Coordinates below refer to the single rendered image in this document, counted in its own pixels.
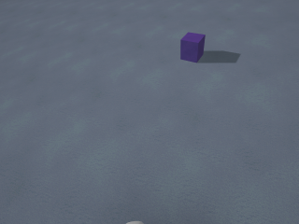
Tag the carton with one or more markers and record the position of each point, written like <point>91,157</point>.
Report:
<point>192,47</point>

